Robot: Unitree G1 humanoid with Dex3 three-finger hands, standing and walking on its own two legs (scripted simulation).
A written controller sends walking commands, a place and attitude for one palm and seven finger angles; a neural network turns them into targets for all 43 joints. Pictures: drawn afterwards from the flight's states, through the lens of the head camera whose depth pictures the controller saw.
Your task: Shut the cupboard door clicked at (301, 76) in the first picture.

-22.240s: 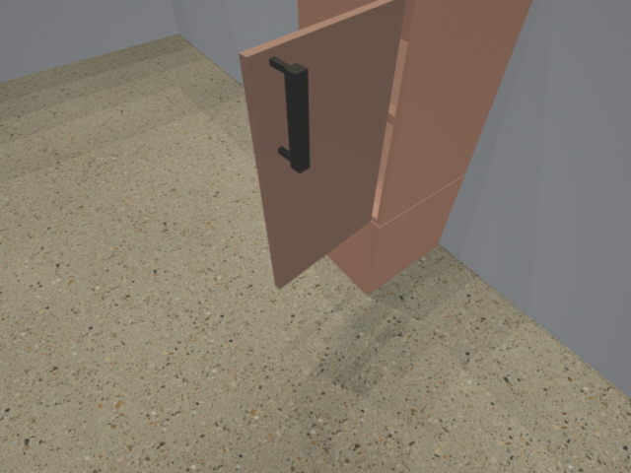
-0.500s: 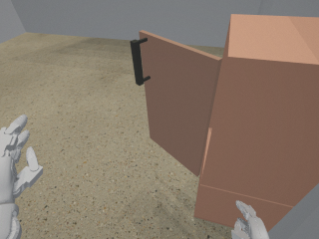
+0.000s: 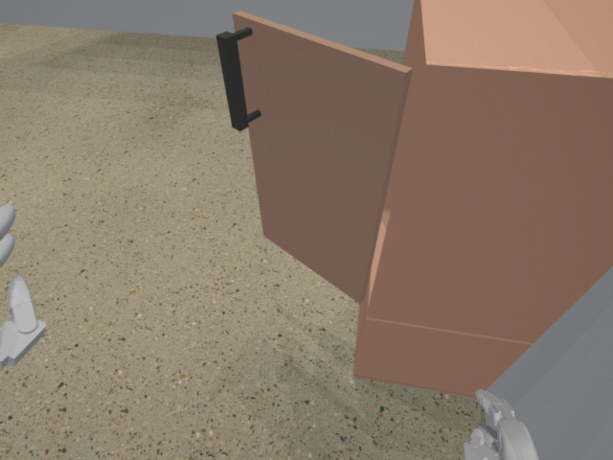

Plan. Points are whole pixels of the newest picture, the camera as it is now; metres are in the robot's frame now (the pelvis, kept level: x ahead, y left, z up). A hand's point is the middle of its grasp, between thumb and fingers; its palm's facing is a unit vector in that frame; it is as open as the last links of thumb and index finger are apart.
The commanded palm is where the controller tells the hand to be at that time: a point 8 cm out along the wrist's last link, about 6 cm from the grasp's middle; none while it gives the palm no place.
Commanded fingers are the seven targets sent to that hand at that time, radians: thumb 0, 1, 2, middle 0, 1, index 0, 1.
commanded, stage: step back with the hand held close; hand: left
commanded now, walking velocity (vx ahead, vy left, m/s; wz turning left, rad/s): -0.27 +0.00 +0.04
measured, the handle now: (242, 81) +0.71 +0.16 +0.15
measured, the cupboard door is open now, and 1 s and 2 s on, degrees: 59 59 59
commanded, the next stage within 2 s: stop stepping back and stand still in 1.10 s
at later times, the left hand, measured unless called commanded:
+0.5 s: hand out of the picture +0.14 +0.27 +0.17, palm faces +0.50 -0.74 -0.45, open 7.4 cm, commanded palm +0.06 +0.31 +0.18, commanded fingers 0.00 0.90 0.90 -0.20 -0.30 -0.20 -0.30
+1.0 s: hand out of the picture +0.07 +0.30 +0.18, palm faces +0.50 -0.76 -0.42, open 7.4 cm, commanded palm +0.01 +0.32 +0.18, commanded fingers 0.00 0.90 0.90 -0.20 -0.30 -0.20 -0.30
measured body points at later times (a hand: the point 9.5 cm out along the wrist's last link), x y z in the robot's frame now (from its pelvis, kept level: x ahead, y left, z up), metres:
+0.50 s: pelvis -0.06 +0.00 -0.01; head -0.05 +0.01 +0.44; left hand +0.11 +0.31 +0.20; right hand +0.09 -0.24 -0.09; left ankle +0.00 +0.08 -0.73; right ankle +0.01 -0.13 -0.73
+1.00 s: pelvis -0.12 +0.02 +0.01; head -0.11 +0.06 +0.45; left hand +0.03 +0.34 +0.20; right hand +0.06 -0.21 -0.06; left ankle -0.04 +0.09 -0.73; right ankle -0.16 -0.13 -0.69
